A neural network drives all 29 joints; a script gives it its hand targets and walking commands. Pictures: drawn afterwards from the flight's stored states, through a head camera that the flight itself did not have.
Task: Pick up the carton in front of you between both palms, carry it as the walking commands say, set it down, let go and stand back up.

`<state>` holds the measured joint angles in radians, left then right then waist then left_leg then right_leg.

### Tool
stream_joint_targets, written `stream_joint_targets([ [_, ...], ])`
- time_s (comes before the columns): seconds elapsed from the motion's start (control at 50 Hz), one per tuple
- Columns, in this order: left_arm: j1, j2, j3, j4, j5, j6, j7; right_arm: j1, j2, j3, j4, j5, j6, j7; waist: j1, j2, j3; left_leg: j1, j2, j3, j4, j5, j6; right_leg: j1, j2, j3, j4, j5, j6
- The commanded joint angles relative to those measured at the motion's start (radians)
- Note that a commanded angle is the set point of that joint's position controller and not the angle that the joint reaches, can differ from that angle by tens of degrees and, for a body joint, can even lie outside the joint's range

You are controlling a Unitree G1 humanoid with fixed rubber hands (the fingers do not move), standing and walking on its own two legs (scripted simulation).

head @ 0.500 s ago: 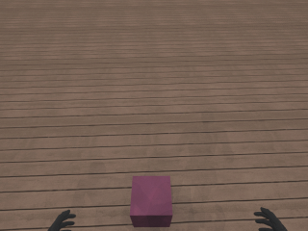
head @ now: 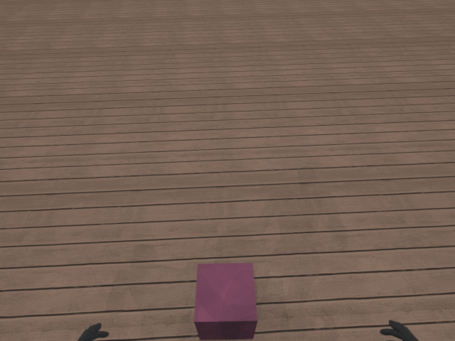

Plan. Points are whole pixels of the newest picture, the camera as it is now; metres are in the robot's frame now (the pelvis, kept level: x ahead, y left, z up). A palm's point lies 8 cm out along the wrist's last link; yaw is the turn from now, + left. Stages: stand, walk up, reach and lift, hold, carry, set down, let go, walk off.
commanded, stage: stand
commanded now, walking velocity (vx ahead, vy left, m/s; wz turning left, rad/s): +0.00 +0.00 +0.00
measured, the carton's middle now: (225, 302) +0.41 +0.04 -0.65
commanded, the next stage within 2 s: none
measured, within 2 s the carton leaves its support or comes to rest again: neither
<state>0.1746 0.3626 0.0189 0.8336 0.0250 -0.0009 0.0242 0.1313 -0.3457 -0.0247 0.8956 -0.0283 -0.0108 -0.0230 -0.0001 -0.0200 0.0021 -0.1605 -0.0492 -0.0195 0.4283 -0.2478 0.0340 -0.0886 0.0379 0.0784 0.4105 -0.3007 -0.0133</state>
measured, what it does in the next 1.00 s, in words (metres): stands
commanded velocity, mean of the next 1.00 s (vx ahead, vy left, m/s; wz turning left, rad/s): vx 0.00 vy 0.00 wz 0.00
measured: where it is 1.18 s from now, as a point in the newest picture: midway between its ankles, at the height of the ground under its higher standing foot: outside the picture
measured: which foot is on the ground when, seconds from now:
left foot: down 0.00-1.00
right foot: down 0.00-1.00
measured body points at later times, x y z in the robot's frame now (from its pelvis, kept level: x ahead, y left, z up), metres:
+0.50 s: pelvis -0.02 +0.00 +0.00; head -0.02 +0.01 +0.45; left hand +0.09 +0.31 -0.11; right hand +0.09 -0.31 -0.10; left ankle -0.01 +0.10 -0.74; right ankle -0.05 -0.11 -0.74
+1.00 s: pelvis -0.02 +0.00 +0.01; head -0.03 +0.01 +0.46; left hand +0.08 +0.31 -0.11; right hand +0.08 -0.32 -0.10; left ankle -0.01 +0.10 -0.74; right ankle -0.05 -0.11 -0.74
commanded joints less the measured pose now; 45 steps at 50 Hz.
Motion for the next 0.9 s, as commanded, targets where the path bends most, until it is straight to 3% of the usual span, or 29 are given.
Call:
stream_joint_targets([
  [0.0, -0.030, 0.152, 0.033, -0.039, -0.001, -0.014, 0.003, -0.044, -0.165, -0.034, -0.038, 0.001, -0.013, -0.003, 0.000, 0.016, -0.037, 0.079, 0.142, -0.128, -0.052, 0.296, -0.005, -0.063, -0.119, 0.085, -0.061, 0.270, 0.002],
  [0.4, -0.041, 0.172, 0.025, 0.055, -0.004, -0.023, -0.003, -0.060, -0.189, -0.024, 0.053, 0.008, -0.018, 0.003, -0.003, 0.018, -0.007, 0.072, 0.150, -0.138, -0.116, 0.195, -0.002, -0.059, -0.126, 0.096, -0.120, 0.194, -0.004],
  [0.88, -0.058, 0.189, 0.018, 0.116, -0.009, -0.023, -0.005, -0.070, -0.207, -0.011, 0.108, 0.015, -0.019, 0.005, -0.003, 0.019, -0.006, 0.082, 0.157, -0.141, -0.132, 0.212, 0.004, -0.043, -0.133, 0.094, -0.140, 0.203, -0.009],
])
